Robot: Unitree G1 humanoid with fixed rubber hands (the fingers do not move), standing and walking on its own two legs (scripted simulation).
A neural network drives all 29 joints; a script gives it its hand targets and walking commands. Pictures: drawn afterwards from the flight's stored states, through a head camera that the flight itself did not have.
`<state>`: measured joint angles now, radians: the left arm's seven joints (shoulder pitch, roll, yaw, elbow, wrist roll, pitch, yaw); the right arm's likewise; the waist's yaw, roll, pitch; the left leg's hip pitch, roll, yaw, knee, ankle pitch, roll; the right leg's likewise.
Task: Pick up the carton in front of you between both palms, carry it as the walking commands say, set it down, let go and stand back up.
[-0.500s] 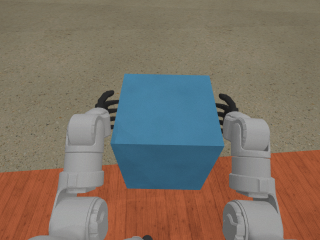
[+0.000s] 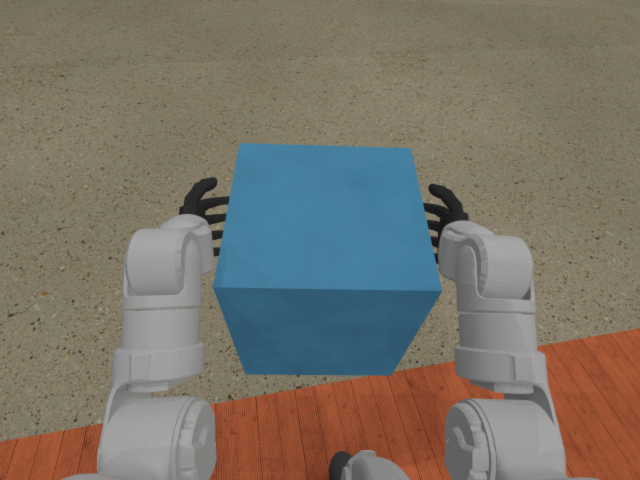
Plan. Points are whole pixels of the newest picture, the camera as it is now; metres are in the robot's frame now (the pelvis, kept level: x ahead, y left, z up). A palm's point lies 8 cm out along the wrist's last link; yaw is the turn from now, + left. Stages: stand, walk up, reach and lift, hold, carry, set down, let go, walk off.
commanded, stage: carry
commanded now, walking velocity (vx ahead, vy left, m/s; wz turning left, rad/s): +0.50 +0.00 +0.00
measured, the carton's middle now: (322, 269) +0.37 -0.01 +0.05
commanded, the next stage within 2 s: none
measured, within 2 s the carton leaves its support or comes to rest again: neither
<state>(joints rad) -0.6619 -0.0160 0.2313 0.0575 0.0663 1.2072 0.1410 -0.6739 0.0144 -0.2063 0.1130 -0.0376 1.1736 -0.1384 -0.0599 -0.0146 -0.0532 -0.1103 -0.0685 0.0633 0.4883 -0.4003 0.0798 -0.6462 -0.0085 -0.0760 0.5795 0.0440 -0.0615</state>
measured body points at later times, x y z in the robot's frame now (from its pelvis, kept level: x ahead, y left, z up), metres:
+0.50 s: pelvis +0.28 -0.01 -0.01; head +0.32 -0.02 +0.44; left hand +0.65 +0.15 +0.10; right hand +0.67 -0.15 +0.10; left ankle +0.42 +0.12 -0.71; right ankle +0.18 -0.07 -0.74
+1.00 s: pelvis +0.57 +0.01 -0.02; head +0.61 +0.03 +0.42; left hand +0.95 +0.15 +0.08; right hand +0.93 -0.15 +0.09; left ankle +0.49 +0.07 -0.76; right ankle +0.71 -0.13 -0.71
